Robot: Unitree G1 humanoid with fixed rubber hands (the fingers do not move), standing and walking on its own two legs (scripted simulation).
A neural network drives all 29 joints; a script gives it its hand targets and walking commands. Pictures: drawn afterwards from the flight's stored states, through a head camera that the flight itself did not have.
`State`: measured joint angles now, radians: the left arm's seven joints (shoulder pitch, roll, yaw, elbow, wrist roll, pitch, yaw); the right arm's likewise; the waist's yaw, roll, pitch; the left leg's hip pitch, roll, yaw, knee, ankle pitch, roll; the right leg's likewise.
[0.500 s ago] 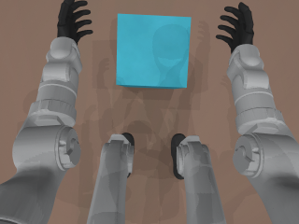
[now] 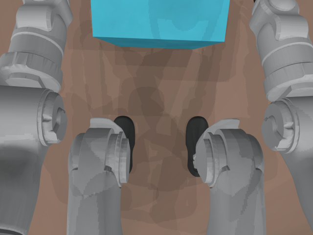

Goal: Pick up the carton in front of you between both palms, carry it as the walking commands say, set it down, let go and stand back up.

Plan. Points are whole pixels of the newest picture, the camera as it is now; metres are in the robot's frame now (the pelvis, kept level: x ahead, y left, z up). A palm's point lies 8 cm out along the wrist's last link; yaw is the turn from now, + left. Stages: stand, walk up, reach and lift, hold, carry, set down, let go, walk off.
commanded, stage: reach and lift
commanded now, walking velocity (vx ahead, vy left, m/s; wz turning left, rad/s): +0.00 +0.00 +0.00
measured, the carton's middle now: out of the picture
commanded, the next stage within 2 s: none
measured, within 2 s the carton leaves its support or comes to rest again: leaves its support in 0.84 s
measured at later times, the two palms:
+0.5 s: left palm out of the picture +0.56 +0.17 -0.18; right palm out of the picture +0.55 -0.14 -0.18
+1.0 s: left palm out of the picture +0.55 +0.17 -0.11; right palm out of the picture +0.54 -0.13 -0.10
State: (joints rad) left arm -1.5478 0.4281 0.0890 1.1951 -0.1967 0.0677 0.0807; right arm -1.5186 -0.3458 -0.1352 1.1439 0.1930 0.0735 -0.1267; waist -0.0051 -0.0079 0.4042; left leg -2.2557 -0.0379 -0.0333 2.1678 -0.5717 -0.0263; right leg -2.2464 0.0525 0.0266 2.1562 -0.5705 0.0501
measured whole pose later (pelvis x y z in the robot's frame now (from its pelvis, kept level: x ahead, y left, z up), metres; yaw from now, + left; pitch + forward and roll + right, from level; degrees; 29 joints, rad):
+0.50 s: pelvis +0.00 +0.00 -0.01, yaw +0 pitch +36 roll -2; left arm -1.59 0.38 0.03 1.22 -0.21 0.06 0.10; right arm -1.54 -0.27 -0.12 1.14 0.19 0.06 -0.15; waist 0.00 -0.01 0.41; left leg -2.25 -0.03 -0.03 2.19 -0.58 -0.02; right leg -2.24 0.05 0.02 2.18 -0.57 0.05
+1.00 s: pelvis +0.01 +0.00 +0.00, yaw +0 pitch +40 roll -1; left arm -1.28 0.22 0.21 0.81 -0.04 0.30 0.13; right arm -1.23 -0.13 -0.31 0.76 0.05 0.27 -0.17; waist 0.00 -0.02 0.13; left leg -2.27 -0.09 -0.06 2.16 -0.60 -0.06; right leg -2.25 0.11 0.06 2.15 -0.60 0.09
